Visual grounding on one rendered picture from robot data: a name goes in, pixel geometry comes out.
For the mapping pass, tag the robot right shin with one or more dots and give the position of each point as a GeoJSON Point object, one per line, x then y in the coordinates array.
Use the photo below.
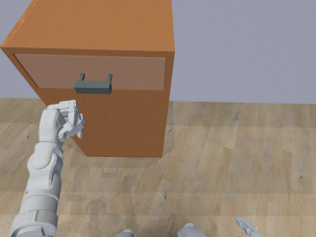
{"type": "Point", "coordinates": [189, 225]}

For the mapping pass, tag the drawer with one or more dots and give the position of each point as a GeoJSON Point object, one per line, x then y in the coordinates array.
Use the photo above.
{"type": "Point", "coordinates": [62, 71]}

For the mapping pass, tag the robot right thigh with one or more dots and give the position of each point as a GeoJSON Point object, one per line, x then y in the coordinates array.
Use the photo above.
{"type": "Point", "coordinates": [191, 232]}

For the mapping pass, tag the handle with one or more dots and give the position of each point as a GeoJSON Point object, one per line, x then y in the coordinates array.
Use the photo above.
{"type": "Point", "coordinates": [93, 87]}

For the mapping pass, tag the left robot forearm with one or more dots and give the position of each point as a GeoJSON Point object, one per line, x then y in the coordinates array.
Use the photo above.
{"type": "Point", "coordinates": [38, 212]}

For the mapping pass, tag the left robot hand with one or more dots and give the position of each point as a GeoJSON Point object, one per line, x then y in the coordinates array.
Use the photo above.
{"type": "Point", "coordinates": [53, 127]}

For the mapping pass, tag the cabinet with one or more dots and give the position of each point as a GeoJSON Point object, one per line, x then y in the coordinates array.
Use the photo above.
{"type": "Point", "coordinates": [125, 123]}

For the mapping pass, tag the right robot hand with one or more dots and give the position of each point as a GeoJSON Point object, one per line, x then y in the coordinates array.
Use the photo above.
{"type": "Point", "coordinates": [250, 229]}

